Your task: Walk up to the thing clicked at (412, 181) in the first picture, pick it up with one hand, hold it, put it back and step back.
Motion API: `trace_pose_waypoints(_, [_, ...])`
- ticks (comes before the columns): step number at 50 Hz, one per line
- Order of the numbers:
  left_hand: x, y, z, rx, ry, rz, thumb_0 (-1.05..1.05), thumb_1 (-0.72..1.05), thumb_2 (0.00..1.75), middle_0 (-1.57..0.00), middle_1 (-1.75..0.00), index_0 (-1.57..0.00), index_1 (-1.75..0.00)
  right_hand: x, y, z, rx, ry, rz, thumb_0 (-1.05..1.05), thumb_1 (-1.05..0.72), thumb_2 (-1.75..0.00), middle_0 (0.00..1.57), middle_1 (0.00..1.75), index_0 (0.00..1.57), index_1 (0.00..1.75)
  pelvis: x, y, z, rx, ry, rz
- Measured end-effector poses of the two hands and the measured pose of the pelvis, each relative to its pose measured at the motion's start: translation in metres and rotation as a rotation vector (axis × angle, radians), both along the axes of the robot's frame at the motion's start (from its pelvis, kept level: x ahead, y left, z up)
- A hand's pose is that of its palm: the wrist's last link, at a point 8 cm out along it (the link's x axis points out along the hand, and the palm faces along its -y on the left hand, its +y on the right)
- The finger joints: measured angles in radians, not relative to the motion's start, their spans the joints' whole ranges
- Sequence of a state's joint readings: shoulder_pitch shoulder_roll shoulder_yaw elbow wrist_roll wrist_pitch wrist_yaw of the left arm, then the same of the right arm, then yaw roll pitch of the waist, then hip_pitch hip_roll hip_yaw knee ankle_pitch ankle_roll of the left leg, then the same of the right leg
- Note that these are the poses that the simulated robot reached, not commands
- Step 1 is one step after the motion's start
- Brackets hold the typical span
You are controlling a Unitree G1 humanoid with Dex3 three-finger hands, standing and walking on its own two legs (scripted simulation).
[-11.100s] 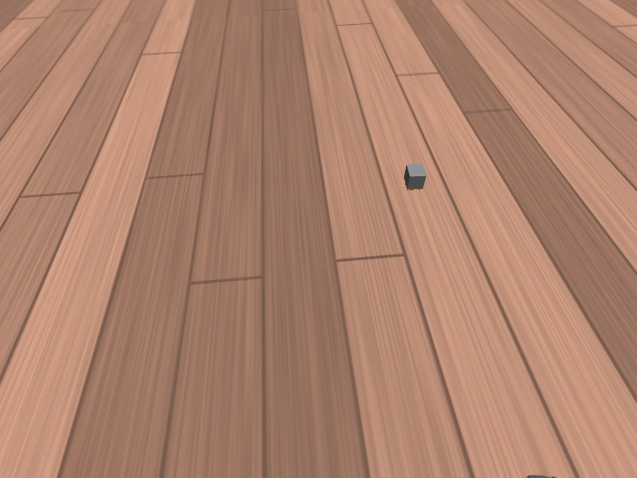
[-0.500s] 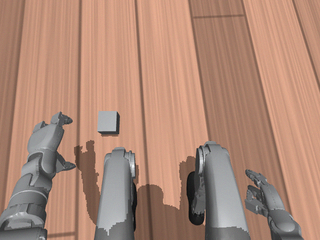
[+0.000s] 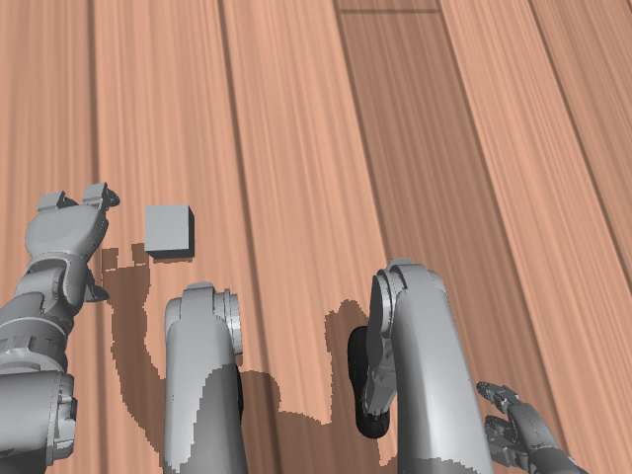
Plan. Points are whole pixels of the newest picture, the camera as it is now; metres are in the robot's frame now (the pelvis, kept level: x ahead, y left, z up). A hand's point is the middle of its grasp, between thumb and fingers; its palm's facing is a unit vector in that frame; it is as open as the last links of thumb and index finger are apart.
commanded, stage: rise first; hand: left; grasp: from above
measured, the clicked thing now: (171, 232) +0.46 +0.22 -0.34
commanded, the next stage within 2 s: approach in 0.98 s
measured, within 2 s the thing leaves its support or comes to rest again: neither
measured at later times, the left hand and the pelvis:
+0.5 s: hand (106, 247) +0.40 +0.28 -0.20, palm faces -0.48 -0.09 -0.87, open 13.9 cm; pelvis +0.01 +0.00 -0.02, yaw +0 degrees
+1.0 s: hand (116, 243) +0.41 +0.27 -0.21, palm faces -0.47 -0.06 -0.88, open 13.6 cm; pelvis +0.01 +0.00 -0.02, yaw +0 degrees
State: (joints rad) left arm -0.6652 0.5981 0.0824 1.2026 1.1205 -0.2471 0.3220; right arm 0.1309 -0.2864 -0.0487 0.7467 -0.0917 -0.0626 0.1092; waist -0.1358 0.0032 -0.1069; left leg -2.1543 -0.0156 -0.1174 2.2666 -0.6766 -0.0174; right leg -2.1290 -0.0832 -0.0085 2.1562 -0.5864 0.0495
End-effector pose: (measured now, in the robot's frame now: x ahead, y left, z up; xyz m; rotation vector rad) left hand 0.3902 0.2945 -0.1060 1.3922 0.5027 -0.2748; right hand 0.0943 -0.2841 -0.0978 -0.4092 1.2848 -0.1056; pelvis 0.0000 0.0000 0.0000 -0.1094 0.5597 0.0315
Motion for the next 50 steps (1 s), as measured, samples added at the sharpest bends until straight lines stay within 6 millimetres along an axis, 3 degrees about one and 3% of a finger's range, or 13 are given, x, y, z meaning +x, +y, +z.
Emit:
trace_pose_waypoints(25, [0.022, -0.011, -0.032, 0.047, 0.000, -0.079, 0.00, -0.46, 0.93, -0.13, -0.94, -0.14, -0.93, -0.006, 0.006, -0.021, 0.022, 0.061, 0.003, 0.00, -0.91, -0.91, 0.20, 0.30, 0.20, 0.30, 0.008, 0.003, -0.019, -0.009, 0.026, -0.001])
trace_pose_waypoints(50, [0.029, -0.021, -0.045, 0.061, -0.022, -0.117, 0.00, -0.42, 0.89, -0.16, -0.92, -0.18, -0.91, -0.001, 0.001, -0.023, 0.013, 0.071, 0.007, 0.00, -0.92, -0.91, 0.20, 0.30, 0.20, 0.30, 0.014, 0.002, -0.024, -0.008, 0.042, -0.002])
